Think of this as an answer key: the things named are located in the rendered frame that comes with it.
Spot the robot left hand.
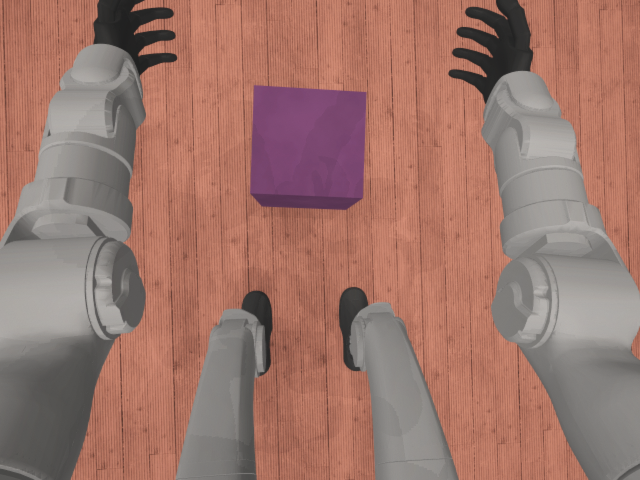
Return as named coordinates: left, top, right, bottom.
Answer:
left=93, top=0, right=177, bottom=76

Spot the robot right hand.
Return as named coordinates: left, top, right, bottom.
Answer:
left=448, top=0, right=533, bottom=104

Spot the robot right foot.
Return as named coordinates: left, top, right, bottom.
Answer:
left=339, top=287, right=368, bottom=371

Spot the robot left shin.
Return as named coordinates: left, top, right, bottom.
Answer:
left=208, top=309, right=261, bottom=346

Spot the robot right upper arm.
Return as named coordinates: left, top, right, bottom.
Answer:
left=491, top=253, right=640, bottom=480

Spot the robot right forearm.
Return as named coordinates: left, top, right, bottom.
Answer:
left=481, top=71, right=640, bottom=337

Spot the robot left forearm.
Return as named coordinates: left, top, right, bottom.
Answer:
left=0, top=44, right=146, bottom=249

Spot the robot left upper arm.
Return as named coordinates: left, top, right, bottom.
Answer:
left=0, top=236, right=146, bottom=480

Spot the carton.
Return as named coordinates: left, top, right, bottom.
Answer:
left=250, top=85, right=367, bottom=210

